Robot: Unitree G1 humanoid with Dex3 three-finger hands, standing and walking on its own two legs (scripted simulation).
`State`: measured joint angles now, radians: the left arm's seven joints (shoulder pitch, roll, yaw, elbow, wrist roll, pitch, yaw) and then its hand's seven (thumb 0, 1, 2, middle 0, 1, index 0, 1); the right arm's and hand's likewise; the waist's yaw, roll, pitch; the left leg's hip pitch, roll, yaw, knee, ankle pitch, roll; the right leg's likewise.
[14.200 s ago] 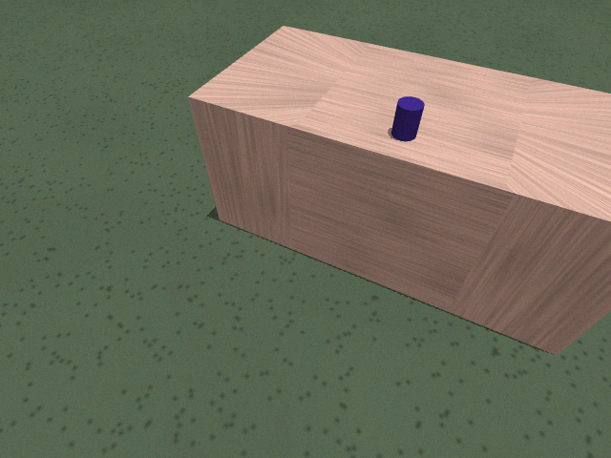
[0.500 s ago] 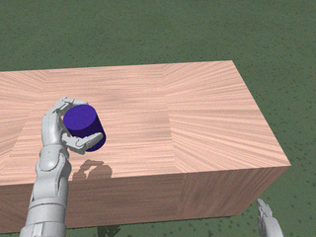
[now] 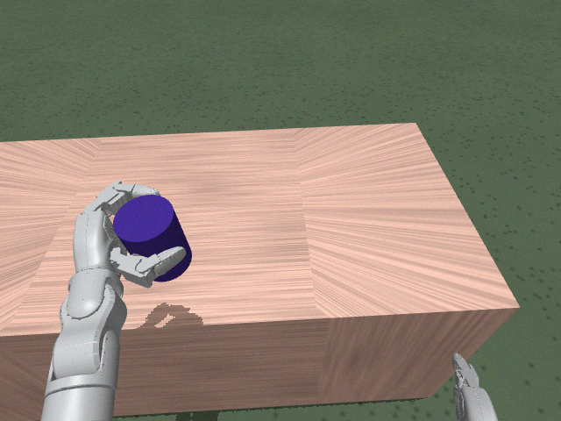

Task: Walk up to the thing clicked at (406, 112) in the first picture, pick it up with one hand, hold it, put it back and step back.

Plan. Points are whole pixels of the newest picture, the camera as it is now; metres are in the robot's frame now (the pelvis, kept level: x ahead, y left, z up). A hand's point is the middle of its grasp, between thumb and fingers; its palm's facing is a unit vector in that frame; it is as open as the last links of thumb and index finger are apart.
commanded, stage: hold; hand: left
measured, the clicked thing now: (156, 240) +0.34 +0.17 +0.12
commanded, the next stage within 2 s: none
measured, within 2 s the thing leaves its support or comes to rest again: neither
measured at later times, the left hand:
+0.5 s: hand (145, 228) +0.33 +0.18 +0.15, palm faces +0.17 -0.98 +0.01, open 10.6 cm
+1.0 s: hand (142, 228) +0.33 +0.18 +0.15, palm faces +0.19 -0.98 +0.01, open 10.6 cm
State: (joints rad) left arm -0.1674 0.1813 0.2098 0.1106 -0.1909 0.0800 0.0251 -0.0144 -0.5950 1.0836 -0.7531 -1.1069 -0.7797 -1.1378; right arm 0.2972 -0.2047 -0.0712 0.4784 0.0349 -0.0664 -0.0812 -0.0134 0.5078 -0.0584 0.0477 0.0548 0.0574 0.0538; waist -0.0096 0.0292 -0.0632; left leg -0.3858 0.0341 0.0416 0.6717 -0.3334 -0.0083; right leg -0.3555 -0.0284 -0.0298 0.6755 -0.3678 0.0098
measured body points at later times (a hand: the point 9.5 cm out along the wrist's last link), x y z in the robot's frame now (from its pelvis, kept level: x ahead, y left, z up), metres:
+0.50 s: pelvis +0.01 +0.01 +0.01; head +0.00 -0.01 +0.46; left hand +0.32 +0.23 +0.15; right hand +0.17 -0.25 -0.07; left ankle +0.01 +0.12 -0.72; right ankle -0.01 -0.12 -0.72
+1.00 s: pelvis +0.01 +0.00 +0.01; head +0.00 -0.01 +0.46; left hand +0.31 +0.23 +0.15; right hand +0.17 -0.26 -0.07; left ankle +0.01 +0.12 -0.72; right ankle -0.01 -0.12 -0.72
